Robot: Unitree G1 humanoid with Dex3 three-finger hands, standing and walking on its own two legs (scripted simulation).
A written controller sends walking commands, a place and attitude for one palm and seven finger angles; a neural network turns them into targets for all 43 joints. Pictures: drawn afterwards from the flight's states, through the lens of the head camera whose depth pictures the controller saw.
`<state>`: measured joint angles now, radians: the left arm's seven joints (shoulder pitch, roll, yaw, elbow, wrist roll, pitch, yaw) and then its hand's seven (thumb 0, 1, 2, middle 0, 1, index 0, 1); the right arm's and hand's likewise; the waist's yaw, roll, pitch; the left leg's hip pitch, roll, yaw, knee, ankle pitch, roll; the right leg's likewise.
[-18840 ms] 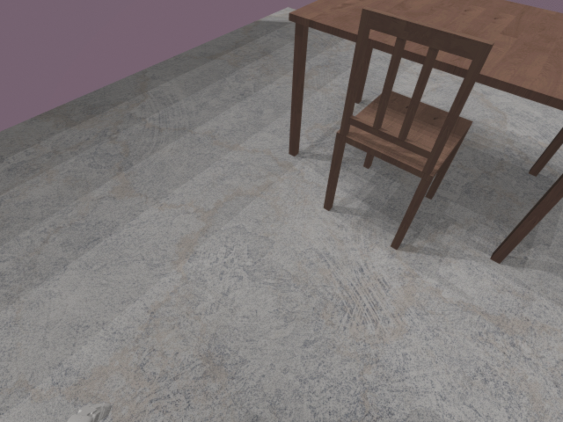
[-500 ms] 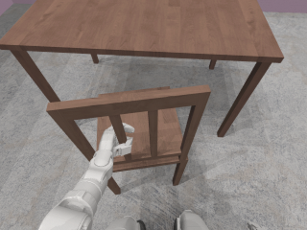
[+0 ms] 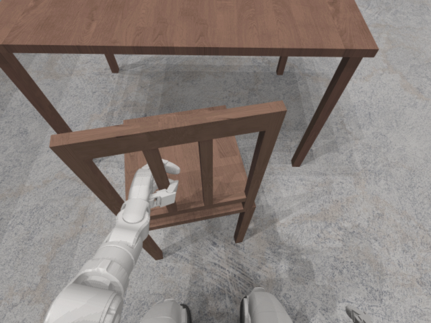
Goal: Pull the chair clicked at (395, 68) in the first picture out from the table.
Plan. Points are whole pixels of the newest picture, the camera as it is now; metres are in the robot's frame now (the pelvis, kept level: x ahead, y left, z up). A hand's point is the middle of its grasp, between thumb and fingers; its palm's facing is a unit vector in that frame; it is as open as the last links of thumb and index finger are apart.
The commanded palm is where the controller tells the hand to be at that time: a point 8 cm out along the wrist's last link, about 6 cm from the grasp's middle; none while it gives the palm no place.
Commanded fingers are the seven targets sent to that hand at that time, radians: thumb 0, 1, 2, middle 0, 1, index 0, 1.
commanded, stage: step backward, pulling the chair out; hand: left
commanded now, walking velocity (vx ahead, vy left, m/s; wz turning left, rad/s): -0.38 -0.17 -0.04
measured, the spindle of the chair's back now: (163, 183) +0.39 +0.12 -0.07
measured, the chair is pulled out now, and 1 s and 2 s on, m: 0.23 0.41 0.59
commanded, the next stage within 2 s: stop walking, hand still on the chair in 1.28 s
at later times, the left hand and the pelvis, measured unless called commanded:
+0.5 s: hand (167, 234) +0.28 +0.10 -0.06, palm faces -0.08 -0.98 -0.20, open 5.5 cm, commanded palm +0.27 +0.15 -0.05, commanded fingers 0.00 0.90 0.90 -0.50 -1.45 -0.50 -1.45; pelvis -0.08 -0.01 +0.00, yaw -2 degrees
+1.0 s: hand (159, 287) +0.18 +0.10 -0.06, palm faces -0.06 -0.98 -0.21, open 5.6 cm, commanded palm +0.18 +0.16 -0.05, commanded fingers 0.00 0.90 0.90 -0.50 -1.45 -0.50 -1.45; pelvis -0.18 -0.01 +0.00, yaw -3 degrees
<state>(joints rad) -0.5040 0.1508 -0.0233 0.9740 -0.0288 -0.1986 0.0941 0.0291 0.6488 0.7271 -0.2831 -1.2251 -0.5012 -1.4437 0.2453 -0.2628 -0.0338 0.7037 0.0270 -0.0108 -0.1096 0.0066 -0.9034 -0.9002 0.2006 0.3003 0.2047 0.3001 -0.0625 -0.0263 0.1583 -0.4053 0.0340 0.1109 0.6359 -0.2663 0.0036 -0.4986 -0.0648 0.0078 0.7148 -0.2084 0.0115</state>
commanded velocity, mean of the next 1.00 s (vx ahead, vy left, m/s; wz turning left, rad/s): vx -0.38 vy -0.05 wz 0.03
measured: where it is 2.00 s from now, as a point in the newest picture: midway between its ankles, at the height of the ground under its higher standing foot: outside the picture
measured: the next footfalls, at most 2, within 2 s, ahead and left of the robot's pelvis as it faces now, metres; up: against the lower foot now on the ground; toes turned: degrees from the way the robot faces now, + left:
right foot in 0.50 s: +0.02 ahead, -0.13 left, +0.00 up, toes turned -4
left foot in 0.78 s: -0.09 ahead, +0.14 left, +0.00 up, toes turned -1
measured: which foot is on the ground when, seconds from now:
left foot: down 0.00-0.62, up 0.64-0.76, down 0.78-1.00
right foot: down 0.00-0.40, up 0.42-0.48, down 0.50-0.82, up 0.84-0.94, down 0.96-1.00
